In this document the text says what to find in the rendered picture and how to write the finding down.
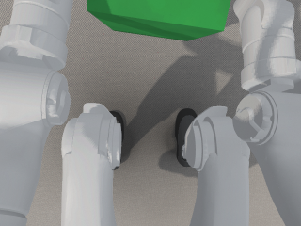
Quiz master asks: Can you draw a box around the right robot forearm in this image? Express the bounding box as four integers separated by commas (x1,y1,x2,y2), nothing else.
233,0,301,94

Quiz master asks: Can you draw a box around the robot left foot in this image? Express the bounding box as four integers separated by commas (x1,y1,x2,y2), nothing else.
109,111,124,170

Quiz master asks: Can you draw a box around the left robot forearm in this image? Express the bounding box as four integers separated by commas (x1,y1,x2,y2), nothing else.
0,0,73,71

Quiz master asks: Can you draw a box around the carton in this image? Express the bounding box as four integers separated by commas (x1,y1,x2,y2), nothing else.
87,0,231,41

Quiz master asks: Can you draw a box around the robot right upper arm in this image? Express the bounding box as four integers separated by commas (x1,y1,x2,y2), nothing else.
232,90,301,226

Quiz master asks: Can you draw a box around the robot right shin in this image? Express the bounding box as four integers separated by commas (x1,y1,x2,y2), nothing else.
182,106,250,166

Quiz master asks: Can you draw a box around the robot left upper arm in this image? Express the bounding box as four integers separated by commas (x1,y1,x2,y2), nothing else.
0,61,71,226

